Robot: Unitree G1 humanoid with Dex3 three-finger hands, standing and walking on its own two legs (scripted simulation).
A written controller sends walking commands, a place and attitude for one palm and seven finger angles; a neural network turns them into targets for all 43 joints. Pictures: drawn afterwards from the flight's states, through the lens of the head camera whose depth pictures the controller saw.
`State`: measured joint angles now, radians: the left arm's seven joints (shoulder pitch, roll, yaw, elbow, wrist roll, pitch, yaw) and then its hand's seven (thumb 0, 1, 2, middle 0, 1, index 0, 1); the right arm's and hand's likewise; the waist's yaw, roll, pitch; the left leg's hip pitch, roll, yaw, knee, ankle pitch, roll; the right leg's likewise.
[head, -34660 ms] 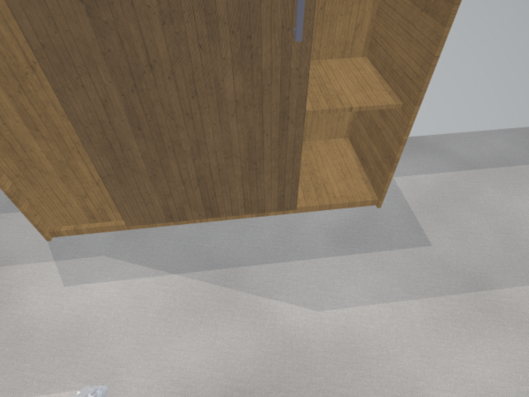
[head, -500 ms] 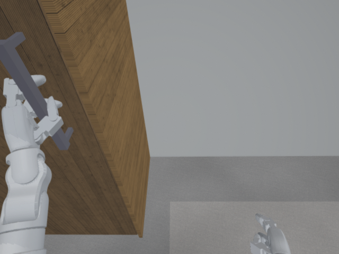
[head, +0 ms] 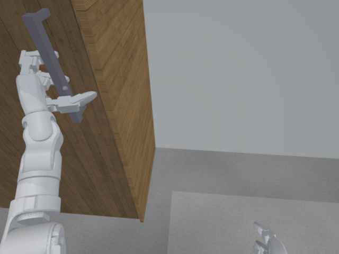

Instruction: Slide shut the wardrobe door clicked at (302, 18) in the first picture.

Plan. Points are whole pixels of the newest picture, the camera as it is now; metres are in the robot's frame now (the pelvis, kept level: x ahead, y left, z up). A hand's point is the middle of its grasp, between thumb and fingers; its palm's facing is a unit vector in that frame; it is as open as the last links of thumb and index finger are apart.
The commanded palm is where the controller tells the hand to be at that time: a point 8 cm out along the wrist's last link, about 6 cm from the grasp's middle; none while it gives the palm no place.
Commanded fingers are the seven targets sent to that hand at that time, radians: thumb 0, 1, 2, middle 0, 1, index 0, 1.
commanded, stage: loosen the grip on the handle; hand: left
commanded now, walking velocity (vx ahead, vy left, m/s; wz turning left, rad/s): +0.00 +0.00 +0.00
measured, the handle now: (62, 73) +0.42 +0.27 +0.23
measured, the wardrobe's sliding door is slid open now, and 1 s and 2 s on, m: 0.00 0.00 0.00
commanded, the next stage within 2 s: slip the hand off the handle in 0.26 s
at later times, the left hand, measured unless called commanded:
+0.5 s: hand (63, 86) +0.39 +0.26 +0.22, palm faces +0.40 -0.91 -0.13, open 14.6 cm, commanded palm +0.35 +0.31 +0.22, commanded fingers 0.00 -0.55 0.20 -0.25 -1.15 -0.25 -1.15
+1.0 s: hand (31, 88) +0.39 +0.33 +0.22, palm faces +0.44 -0.89 -0.14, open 14.7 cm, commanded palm +0.34 +0.37 +0.22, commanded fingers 0.00 -0.55 0.20 -0.25 -1.15 -0.25 -1.15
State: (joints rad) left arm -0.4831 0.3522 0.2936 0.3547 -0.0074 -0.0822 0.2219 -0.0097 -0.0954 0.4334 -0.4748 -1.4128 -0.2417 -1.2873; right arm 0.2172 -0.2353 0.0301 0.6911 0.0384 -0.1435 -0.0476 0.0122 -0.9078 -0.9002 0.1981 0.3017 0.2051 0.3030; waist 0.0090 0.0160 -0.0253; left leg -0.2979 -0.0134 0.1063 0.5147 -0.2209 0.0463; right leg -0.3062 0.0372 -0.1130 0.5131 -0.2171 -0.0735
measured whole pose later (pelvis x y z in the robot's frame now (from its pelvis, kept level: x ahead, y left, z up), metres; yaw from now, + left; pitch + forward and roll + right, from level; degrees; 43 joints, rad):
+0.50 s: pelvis +0.04 +0.01 +0.00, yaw +1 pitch +1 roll +0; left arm -0.36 0.35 0.26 0.14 -0.09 -0.08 0.11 -0.02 -0.56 0.20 -0.50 -1.32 -0.26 -1.16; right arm 0.19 -0.23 0.03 0.67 0.03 -0.10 -0.08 0.01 -0.91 -0.90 0.20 0.30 0.20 0.30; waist 0.04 0.02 -0.03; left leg -0.27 -0.03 0.09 0.51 -0.27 0.07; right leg -0.27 0.04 -0.10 0.50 -0.25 -0.06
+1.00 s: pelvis +0.03 +0.02 +0.00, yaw +1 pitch +2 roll -1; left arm -0.41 0.49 0.43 0.34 -0.14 -0.13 -0.03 -0.02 -0.56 0.20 -0.35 -1.22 -0.26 -1.15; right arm 0.27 -0.26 0.04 0.69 0.05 -0.08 -0.11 0.01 -0.91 -0.90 0.20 0.30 0.20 0.30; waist 0.02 0.02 -0.03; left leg -0.32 -0.03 0.09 0.56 -0.28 0.07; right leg -0.31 0.04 -0.10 0.52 -0.25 -0.06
